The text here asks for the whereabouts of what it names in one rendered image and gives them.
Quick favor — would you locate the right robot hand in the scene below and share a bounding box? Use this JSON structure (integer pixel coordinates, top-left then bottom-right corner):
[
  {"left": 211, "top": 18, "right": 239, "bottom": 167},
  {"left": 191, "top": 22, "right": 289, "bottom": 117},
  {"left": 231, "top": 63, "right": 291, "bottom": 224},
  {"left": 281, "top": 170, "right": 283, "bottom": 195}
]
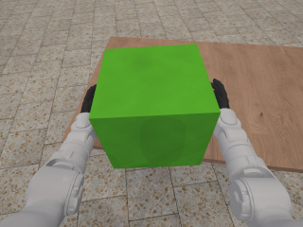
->
[{"left": 210, "top": 79, "right": 230, "bottom": 109}]

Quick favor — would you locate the robot left forearm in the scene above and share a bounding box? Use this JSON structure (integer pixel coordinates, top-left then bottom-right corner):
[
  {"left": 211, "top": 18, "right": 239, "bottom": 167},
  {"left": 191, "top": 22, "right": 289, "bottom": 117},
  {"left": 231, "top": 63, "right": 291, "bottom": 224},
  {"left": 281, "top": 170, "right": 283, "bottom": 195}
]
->
[{"left": 25, "top": 113, "right": 98, "bottom": 206}]

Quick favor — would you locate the carton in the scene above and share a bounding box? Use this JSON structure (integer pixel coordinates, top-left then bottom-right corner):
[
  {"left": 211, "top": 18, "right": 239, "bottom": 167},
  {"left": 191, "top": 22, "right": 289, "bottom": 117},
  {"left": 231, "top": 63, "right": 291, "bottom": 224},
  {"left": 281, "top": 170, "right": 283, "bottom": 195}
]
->
[{"left": 88, "top": 44, "right": 221, "bottom": 169}]

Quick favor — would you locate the left robot hand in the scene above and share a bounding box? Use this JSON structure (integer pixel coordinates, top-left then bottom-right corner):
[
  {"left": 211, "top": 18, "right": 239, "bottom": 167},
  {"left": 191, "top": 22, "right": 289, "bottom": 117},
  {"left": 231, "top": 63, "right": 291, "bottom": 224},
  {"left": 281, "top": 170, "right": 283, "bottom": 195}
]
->
[{"left": 80, "top": 84, "right": 97, "bottom": 114}]

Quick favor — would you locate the robot left upper arm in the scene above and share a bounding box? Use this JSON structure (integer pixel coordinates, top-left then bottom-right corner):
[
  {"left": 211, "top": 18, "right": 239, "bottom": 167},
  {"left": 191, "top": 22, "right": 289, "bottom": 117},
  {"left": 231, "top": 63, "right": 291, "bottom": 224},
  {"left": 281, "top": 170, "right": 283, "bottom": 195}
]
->
[{"left": 0, "top": 166, "right": 84, "bottom": 227}]

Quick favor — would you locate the robot right upper arm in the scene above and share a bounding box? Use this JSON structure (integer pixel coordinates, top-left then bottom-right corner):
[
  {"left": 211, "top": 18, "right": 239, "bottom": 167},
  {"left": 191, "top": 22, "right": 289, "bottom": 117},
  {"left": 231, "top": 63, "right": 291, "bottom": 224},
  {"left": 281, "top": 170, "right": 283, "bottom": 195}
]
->
[{"left": 229, "top": 177, "right": 303, "bottom": 227}]

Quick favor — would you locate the robot right forearm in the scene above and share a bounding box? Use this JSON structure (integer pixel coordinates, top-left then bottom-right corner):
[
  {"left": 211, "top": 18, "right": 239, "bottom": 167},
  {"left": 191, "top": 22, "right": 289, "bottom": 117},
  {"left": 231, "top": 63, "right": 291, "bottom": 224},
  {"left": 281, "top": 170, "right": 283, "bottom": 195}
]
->
[{"left": 213, "top": 108, "right": 293, "bottom": 214}]

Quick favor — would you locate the table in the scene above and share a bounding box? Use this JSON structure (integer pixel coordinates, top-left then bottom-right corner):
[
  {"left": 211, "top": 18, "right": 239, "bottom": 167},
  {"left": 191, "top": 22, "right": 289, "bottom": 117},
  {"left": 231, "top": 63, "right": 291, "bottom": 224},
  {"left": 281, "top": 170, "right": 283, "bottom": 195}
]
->
[{"left": 62, "top": 36, "right": 303, "bottom": 173}]

